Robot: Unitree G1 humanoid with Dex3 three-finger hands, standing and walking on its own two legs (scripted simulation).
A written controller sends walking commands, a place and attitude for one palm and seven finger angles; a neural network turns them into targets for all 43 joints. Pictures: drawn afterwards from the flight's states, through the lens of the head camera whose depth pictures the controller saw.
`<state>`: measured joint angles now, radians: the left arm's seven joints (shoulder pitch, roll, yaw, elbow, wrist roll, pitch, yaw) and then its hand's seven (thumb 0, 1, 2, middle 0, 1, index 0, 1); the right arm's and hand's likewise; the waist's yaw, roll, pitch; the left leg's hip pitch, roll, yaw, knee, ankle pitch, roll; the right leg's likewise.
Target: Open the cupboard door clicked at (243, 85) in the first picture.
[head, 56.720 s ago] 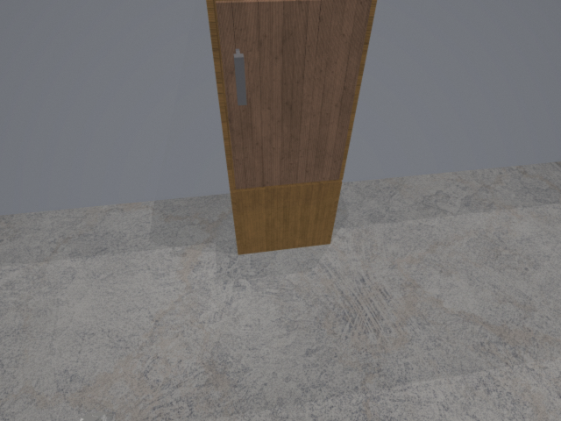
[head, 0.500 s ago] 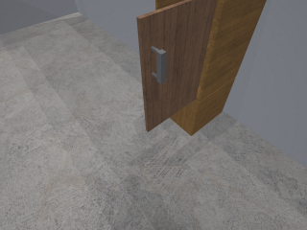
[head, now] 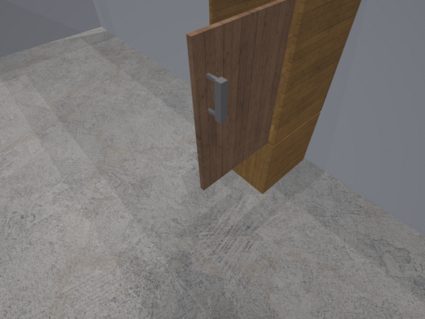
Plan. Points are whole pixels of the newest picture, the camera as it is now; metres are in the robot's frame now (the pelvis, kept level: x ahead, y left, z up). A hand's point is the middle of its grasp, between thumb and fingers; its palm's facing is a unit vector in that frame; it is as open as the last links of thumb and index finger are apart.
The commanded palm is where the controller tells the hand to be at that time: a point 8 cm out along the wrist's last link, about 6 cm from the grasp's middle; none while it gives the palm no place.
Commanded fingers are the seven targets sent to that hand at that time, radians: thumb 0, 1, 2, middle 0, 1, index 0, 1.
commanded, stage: let the arm hang, fingers relaxed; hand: left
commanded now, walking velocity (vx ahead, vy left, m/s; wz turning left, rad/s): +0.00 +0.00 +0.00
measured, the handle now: (215, 98) +0.64 +0.03 +0.07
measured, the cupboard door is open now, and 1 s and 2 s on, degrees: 90 90 90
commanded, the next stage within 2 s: look to check the result in 0.10 s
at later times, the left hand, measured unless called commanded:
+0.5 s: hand out of the picture +0.01 +0.18 -0.17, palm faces +0.04 -0.98 -0.20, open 7.4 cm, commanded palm none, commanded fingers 0.00 0.90 0.90 -0.20 -0.30 -0.20 -0.30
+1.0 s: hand out of the picture +0.05 +0.21 -0.16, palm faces +0.02 -0.97 -0.26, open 7.4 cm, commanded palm none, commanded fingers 0.00 0.90 0.90 -0.20 -0.30 -0.20 -0.30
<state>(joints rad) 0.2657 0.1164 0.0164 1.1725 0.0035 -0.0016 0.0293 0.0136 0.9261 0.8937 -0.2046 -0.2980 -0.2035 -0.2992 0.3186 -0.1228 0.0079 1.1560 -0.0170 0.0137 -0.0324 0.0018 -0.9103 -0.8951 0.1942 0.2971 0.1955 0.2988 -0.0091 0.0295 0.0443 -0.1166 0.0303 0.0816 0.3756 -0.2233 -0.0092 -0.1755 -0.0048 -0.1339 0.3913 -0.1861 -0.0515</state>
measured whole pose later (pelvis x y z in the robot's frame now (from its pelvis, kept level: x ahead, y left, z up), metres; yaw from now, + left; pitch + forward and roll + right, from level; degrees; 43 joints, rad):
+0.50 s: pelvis +0.01 +0.01 +0.00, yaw +0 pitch -2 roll +0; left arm 0.26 0.13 0.02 1.16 0.01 -0.01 0.03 0.01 0.91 0.89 -0.20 -0.30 -0.20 -0.30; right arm 0.28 -0.14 0.00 1.15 -0.01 0.01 -0.03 0.00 -0.91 -0.90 0.19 0.30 0.20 0.30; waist -0.01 0.03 0.05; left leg -0.11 0.02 0.09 0.37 -0.23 0.00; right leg -0.17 -0.01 -0.13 0.39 -0.19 -0.04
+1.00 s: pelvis +0.01 +0.01 +0.00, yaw +0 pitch -2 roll +0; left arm 0.19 0.20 0.03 1.15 0.01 -0.02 0.02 0.01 0.91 0.89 -0.20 -0.30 -0.20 -0.30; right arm 0.21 -0.22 0.00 1.14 -0.01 0.00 -0.02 0.00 -0.91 -0.89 0.20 0.30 0.20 0.30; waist -0.01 0.03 0.05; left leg -0.08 0.02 0.08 0.33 -0.22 0.00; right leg -0.15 -0.01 -0.13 0.36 -0.18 -0.04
